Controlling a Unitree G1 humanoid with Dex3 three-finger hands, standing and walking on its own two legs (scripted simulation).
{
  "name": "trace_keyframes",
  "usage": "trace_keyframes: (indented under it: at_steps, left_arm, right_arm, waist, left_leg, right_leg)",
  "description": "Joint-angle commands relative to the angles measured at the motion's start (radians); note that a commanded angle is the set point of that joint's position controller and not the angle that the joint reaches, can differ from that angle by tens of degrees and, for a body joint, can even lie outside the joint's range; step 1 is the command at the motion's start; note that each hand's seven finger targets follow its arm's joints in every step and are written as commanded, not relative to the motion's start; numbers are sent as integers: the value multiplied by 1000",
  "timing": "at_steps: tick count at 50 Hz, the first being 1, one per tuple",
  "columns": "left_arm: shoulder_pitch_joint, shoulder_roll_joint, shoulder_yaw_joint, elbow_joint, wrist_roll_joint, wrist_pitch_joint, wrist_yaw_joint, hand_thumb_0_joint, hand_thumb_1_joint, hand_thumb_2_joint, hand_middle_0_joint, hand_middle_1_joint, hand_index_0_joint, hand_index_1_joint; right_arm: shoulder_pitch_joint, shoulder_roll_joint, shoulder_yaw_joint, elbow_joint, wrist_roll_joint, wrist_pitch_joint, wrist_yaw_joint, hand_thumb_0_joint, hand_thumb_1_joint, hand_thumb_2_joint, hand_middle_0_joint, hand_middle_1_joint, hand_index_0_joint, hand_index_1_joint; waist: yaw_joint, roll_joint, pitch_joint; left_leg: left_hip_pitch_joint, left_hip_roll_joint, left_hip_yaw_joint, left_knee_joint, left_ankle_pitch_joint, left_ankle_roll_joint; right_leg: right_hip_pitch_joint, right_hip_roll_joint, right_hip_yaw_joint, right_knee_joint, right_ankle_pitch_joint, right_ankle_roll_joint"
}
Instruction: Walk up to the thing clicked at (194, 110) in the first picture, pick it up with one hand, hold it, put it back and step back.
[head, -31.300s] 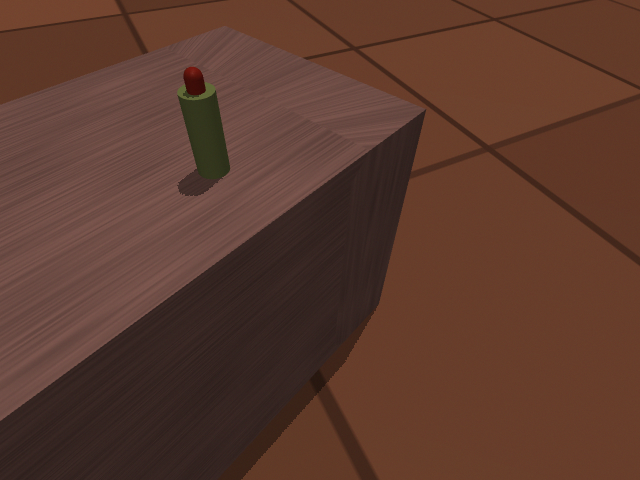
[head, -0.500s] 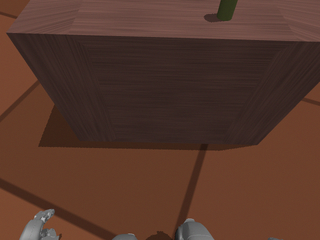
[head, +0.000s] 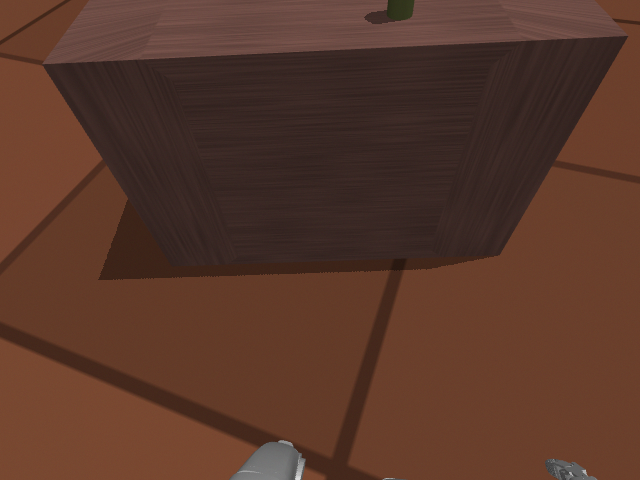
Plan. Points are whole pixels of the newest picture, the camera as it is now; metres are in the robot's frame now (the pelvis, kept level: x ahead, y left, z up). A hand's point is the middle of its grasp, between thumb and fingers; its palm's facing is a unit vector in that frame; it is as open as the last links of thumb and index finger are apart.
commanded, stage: step back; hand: right
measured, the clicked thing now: out of the picture +1.05 -0.15 +0.13
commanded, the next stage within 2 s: stand in 1.14 s
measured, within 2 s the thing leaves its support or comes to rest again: neither
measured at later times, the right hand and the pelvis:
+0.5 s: hand out of the picture +0.00 -0.24 -0.15, palm faces -0.08 +0.93 -0.36, open 7.4 cm; pelvis -0.09 +0.01 +0.00, yaw +3 degrees
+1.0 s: hand out of the picture +0.06 -0.20 -0.14, palm faces -0.06 +0.94 -0.34, open 7.3 cm; pelvis -0.05 +0.04 +0.01, yaw +2 degrees
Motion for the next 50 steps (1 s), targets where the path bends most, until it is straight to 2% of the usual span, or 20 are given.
trace_keyframes:
  at_steps: [1,4,8,9,10,11,12,14,19,21,22,24,25,26,33,34,35,36,41,50]
  left_arm:
    - [-7,282,84,-98,5,-36,29,0,900,900,-200,-300,-200,-300]
    - [17,306,91,-87,0,-37,26,0,900,900,-200,-300,-200,-300]
    - [-79,315,76,-82,-7,-28,8,0,900,900,-200,-300,-200,-300]
    - [-37,277,58,-73,-4,-26,5,0,900,900,-200,-300,-200,-300]
    - [-17,226,43,-73,-6,-26,2,0,900,900,-200,-300,-200,-300]
    - [-111,220,47,-73,-22,-30,4,0,900,900,-200,-300,-200,-300]
    - [-173,278,68,-58,-15,-35,4,0,900,900,-200,-300,-200,-300]
    - [-58,225,53,-9,-35,-40,-14,0,900,900,-200,-300,-200,-300]
    - [-48,223,54,21,-19,-58,-30,0,900,900,-200,-300,-200,-300]
    - [3,201,52,50,-14,-71,-22,0,900,900,-200,-300,-200,-300]
    - [28,212,54,63,-9,-81,-15,0,900,900,-200,-300,-200,-300]
    - [81,318,73,83,-2,-97,-8,0,900,900,-200,-300,-200,-300]
    - [23,351,81,57,0,-101,-9,0,900,900,-200,-300,-200,-300]
    - [-14,333,78,36,-8,-103,-8,0,900,900,-200,-300,-200,-300]
    - [-69,238,30,22,-16,-89,-16,0,900,900,-200,-300,-200,-300]
    - [-62,197,13,20,-22,-85,-18,0,900,900,-200,-300,-200,-300]
    - [-45,153,0,27,-37,-78,-20,0,900,900,-200,-300,-200,-300]
    - [-28,209,18,53,-35,-71,-14,0,900,900,-200,-300,-200,-300]
    - [-12,224,21,104,-35,-93,-10,0,900,900,-200,-300,-200,-300]
    - [-96,231,9,120,-33,-87,-1,0,900,900,-200,-300,-200,-300]
  right_arm:
    - [-17,-156,-48,-70,-13,-20,-4,0,-900,-900,200,300,200,300]
    - [-8,-162,-56,-55,-22,-30,5,0,-900,-900,200,300,200,300]
    - [143,-156,-71,46,-16,-40,27,0,-900,-900,200,300,200,300]
    - [148,-170,-79,60,-25,-45,30,0,-900,-900,200,300,200,300]
    - [164,-221,-93,58,-47,-52,30,0,-900,-900,200,300,200,300]
    - [74,-288,-90,29,-48,-57,30,0,-900,-900,200,300,200,300]
    - [17,-277,-87,20,-37,-67,33,0,-900,-900,200,300,200,300]
    - [-80,-189,-50,15,-39,-89,21,0,-900,-900,200,300,200,300]
    - [-38,-203,-67,23,-47,-80,33,0,-900,-900,200,300,200,300]
    - [-48,-197,-67,27,-36,-69,35,0,-900,-900,200,300,200,300]
    - [-30,-161,-55,24,-29,-67,36,0,-900,-900,200,300,200,300]
    - [-53,-108,-41,9,-19,-68,35,0,-900,-900,200,300,200,300]
    - [-26,-142,-53,23,-24,-68,32,0,-900,-900,200,300,200,300]
    - [1,-158,-58,33,-25,-72,33,0,-900,-900,200,300,200,300]
    - [73,-116,-61,94,-28,-103,31,0,-900,-900,200,300,200,300]
    - [65,-142,-68,93,-34,-108,24,0,-900,-900,200,300,200,300]
    - [16,-187,-66,80,-33,-113,20,0,-900,-900,200,300,200,300]
    - [-40,-228,-67,66,-24,-111,25,0,-900,-900,200,300,200,300]
    - [-96,-152,-38,85,-15,-107,27,0,-900,-900,200,300,200,300]
    - [-105,-138,-36,134,-5,-100,19,0,-900,-900,200,300,200,300]
  waist:
    - [36,-171,-153]
    - [51,-216,-180]
    - [-37,-212,-174]
    - [-39,-133,-164]
    - [-52,66,-162]
    - [-79,182,-86]
    - [-82,84,4]
    - [1,8,-25]
    - [-49,145,-48]
    - [-15,127,-47]
    - [-3,72,-66]
    - [25,-162,-81]
    - [7,-169,-34]
    - [-10,-108,-23]
    - [-60,-120,-144]
    - [-62,-53,-159]
    - [-37,76,-151]
    - [-17,72,-125]
    - [6,71,-149]
    - [-20,-26,-206]
  left_leg:
    - [-45,50,22,-105,-39,-22]
    - [32,80,74,-306,-75,-8]
    - [348,75,188,-672,58,49]
    - [432,85,133,-742,47,65]
    - [509,248,-156,-859,-179,116]
    - [260,471,-435,-977,-451,229]
    - [81,479,-428,-1003,-438,258]
    - [186,334,-168,-898,-64,172]
    - [183,325,-85,-874,-147,167]
    - [158,319,-42,-790,-84,148]
    - [142,273,4,-704,-30,118]
    - [-3,113,105,-417,-74,30]
    - [23,132,84,-303,-81,22]
    - [19,155,44,-283,-50,23]
    - [398,123,139,-728,219,28]
    - [446,206,19,-773,230,49]
    - [406,361,-207,-878,81,110]
    - [260,447,-247,-899,-60,188]
    - [228,263,33,-727,356,61]
    - [347,243,86,-705,492,61]
  right_leg:
    - [207,-252,227,-172,344,-178]
    - [227,-283,287,-213,107,-175]
    - [-9,-224,195,-241,-204,-101]
    - [-105,-172,147,-172,-287,-58]
    - [-292,-90,70,43,-336,-9]
    - [-316,12,-16,205,-289,23]
    - [-214,-20,105,287,-239,19]
    - [-178,18,125,304,-78,16]
    - [-1,23,-16,19,-136,33]
    - [130,43,-42,-213,-36,12]
    - [209,48,-4,-281,1,-1]
    - [187,-218,488,-404,-358,-124]
    - [76,-323,584,-445,-465,-199]
    - [74,-322,557,-426,-412,-212]
    - [-66,-140,158,-192,82,-71]
    - [-117,-91,108,-114,140,-40]
    - [-164,-4,49,-31,-6,8]
    - [-56,-2,9,26,-159,16]
    - [165,-48,87,-190,217,-10]
    - [178,-84,94,-197,378,-14]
